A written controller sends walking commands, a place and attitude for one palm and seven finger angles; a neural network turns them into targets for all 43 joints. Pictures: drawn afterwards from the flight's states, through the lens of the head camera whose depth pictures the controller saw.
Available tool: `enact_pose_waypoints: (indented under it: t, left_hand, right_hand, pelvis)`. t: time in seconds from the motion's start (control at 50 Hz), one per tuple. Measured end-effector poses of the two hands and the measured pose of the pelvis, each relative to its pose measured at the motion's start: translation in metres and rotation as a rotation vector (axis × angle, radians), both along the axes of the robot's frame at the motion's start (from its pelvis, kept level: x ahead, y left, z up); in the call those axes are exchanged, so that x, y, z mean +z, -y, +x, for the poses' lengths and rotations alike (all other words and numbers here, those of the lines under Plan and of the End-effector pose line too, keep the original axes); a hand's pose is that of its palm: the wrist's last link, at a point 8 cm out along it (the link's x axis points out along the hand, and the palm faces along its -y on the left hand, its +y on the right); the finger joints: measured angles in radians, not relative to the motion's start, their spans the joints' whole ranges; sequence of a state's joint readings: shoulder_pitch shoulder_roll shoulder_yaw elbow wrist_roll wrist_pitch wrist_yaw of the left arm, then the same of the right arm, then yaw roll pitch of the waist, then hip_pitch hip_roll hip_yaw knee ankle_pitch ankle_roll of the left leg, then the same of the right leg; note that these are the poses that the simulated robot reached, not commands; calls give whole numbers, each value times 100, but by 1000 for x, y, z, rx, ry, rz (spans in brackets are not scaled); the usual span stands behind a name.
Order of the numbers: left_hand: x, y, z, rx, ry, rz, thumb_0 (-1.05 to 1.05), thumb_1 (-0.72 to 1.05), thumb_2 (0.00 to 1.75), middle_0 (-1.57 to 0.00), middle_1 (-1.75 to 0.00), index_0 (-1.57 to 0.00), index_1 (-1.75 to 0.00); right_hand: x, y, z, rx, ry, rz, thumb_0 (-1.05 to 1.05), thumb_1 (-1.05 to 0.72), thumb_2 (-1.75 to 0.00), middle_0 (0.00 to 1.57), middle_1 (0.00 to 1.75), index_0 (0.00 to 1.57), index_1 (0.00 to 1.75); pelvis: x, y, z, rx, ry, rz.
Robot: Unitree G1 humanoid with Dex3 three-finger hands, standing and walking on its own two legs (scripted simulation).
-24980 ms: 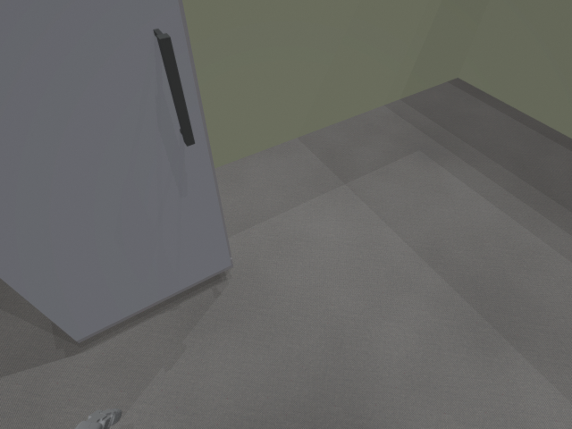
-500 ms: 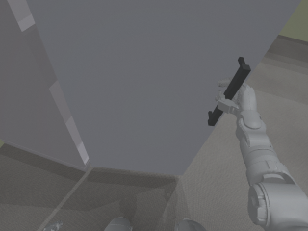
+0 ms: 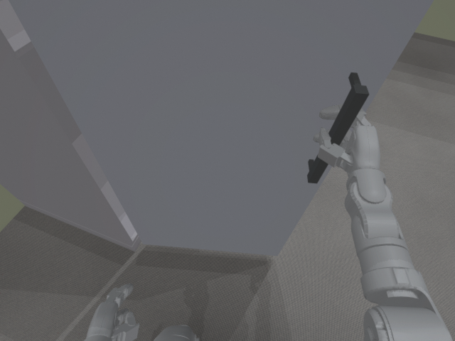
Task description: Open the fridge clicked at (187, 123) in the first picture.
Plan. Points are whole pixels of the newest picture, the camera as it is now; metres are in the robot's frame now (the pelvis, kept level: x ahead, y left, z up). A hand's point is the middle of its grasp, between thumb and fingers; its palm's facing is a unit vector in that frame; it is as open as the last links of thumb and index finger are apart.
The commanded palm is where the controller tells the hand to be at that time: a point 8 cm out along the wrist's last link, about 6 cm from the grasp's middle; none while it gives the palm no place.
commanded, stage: stop walking and hold the door back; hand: right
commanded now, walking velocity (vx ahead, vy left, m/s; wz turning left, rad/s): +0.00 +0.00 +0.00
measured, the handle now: (330, 135) +0.47 -0.13 +0.10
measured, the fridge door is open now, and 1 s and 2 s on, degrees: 73 74 70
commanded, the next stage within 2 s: loosen the grip on the handle in 0.28 s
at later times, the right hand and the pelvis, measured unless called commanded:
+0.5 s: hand (330, 156) +0.40 -0.12 +0.11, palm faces -0.02 +1.00 -0.08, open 5.9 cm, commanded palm +0.37 -0.17 +0.11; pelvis +0.00 +0.00 +0.01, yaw +0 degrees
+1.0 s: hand (322, 158) +0.42 -0.11 +0.09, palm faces -0.03 +0.99 -0.13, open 14.1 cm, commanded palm +0.39 -0.17 +0.10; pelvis -0.02 +0.00 +0.00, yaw +4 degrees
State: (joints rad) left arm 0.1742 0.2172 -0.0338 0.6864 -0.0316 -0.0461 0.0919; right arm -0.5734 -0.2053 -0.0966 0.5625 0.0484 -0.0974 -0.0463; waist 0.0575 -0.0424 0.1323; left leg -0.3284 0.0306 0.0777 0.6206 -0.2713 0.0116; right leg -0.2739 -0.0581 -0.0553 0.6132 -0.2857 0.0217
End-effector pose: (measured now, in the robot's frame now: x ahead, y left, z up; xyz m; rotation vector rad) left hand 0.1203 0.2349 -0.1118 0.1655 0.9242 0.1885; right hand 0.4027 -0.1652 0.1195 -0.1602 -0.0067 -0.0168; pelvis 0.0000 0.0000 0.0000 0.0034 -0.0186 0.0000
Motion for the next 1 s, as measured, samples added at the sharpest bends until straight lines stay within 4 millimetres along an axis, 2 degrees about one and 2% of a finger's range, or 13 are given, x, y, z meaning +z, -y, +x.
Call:
enact_pose_waypoints:
  t: [0.12,0.2,0.28,0.36,0.42,0.5,0.54,0.6,0.7,0.8,0.9,1.0]
  left_hand:
    - [23,5,46,-44,88,33,1,91,90,-20,-30,-21,-30]
    - [31,9,67,-77,113,40,1,91,90,-20,-30,-21,-30]
    - [35,12,77,-92,124,41,1,91,90,-20,-30,-21,-30]
    - [34,14,74,-95,113,35,1,91,90,-20,-30,-21,-30]
    - [34,14,63,-86,111,18,1,91,90,-20,-30,-21,-30]
    - [41,6,36,-88,157,-2,1,91,90,-20,-30,-21,-30]
    - [39,-2,18,-71,168,-1,1,90,90,-21,-30,-21,-30]
    - [32,-15,-14,-34,141,9,1,90,90,-21,-30,-21,-30]
    - [19,-34,-70,33,29,39,1,91,90,-20,-30,-21,-30]
    - [14,-42,-109,91,-52,64,2,91,90,-20,-30,-20,-30]
    - [14,-41,-121,123,-70,74,2,91,90,-20,-30,-20,-30]
    - [14,-32,-105,111,-59,65,2,91,90,-20,-30,-20,-30]
  right_hand:
    - [-2,0,-16,23,23,30,2,-72,-79,46,140,37,140]
    - [-2,0,-24,28,26,26,2,-71,-79,46,140,39,140]
    - [-1,0,-29,26,16,16,1,-70,-79,46,140,40,140]
    - [0,0,-30,23,-4,1,-1,-69,-81,46,140,40,140]
    - [2,2,-25,48,-19,-47,-2,-65,-81,46,140,41,140]
    - [1,7,-19,33,-68,75,-2,-59,-77,43,137,46,140]
    - [1,6,-20,20,-59,78,-1,-52,-73,41,134,46,139]
    - [0,5,-20,11,-22,49,-1,-34,-64,41,134,42,137]
    - [-4,5,-21,27,14,19,0,6,-44,41,135,39,135]
    - [-14,3,-16,38,-10,15,0,35,-30,39,132,37,132]
    - [-21,3,-11,40,5,26,-1,48,-23,36,126,34,126]
    - [-22,3,-7,50,16,30,-1,53,-21,34,122,33,121]
  pelvis:
    - [5,6,10,20,-14,1]
    - [7,5,14,15,-17,4]
    - [8,4,15,7,-15,3]
    - [8,3,13,0,-13,2]
    - [9,2,7,6,-8,-4]
    - [8,-2,-1,-3,-27,-22]
    - [6,-2,-6,4,-33,-22]
    - [2,-3,-14,14,-45,-27]
    - [-2,-4,-24,33,-60,-32]
    - [-3,-3,-27,62,-74,-31]
    - [-3,-1,-24,77,-88,-28]
    - [-3,3,-17,78,-97,-23]
